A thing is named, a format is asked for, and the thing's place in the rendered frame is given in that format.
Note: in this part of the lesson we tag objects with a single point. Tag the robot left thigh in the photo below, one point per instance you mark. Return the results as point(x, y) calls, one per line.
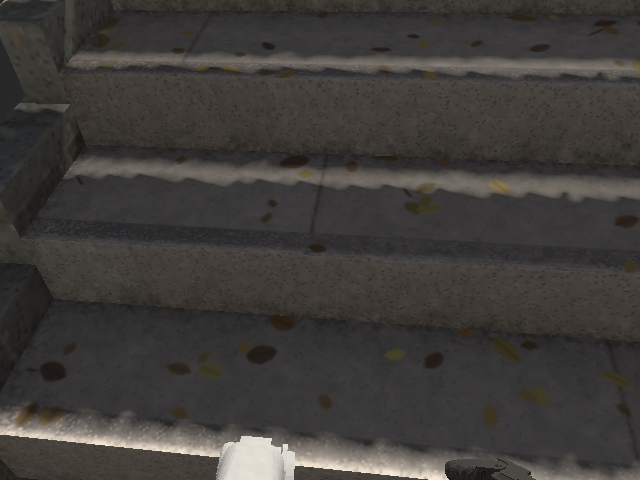
point(254, 458)

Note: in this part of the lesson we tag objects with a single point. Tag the robot left shin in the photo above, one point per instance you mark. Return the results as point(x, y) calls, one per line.
point(224, 448)

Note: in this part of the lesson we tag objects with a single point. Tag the right robot hand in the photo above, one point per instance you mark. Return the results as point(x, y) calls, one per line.
point(473, 469)

